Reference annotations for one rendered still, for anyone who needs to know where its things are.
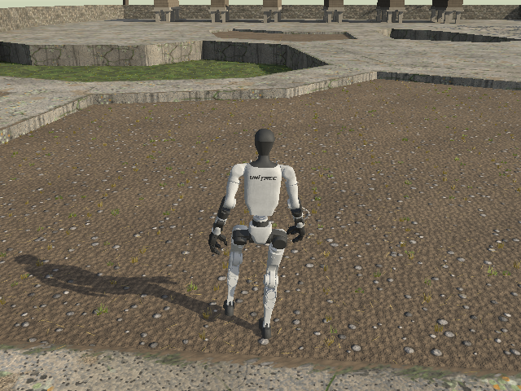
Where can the robot right upper arm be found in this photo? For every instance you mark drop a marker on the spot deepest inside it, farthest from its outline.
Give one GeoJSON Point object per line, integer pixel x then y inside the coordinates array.
{"type": "Point", "coordinates": [291, 184]}

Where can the robot right forearm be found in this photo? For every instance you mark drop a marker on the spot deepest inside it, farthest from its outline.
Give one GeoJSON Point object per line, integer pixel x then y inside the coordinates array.
{"type": "Point", "coordinates": [298, 216]}

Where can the robot left upper arm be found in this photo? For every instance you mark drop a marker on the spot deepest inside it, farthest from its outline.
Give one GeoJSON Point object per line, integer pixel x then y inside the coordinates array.
{"type": "Point", "coordinates": [237, 171]}

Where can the robot right hand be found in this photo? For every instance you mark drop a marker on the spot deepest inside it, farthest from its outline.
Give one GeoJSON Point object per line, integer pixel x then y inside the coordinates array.
{"type": "Point", "coordinates": [293, 230]}

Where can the robot left hand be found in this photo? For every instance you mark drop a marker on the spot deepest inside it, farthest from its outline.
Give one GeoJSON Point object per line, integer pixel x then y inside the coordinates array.
{"type": "Point", "coordinates": [213, 242]}

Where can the robot left shin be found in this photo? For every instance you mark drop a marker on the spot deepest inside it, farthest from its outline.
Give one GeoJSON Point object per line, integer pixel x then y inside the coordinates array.
{"type": "Point", "coordinates": [232, 279]}

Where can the robot right thigh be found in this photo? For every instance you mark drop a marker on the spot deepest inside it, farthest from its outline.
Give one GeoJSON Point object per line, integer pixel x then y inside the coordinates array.
{"type": "Point", "coordinates": [276, 250]}

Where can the robot left forearm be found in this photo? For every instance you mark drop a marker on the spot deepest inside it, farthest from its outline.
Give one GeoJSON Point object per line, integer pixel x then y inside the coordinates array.
{"type": "Point", "coordinates": [221, 218]}

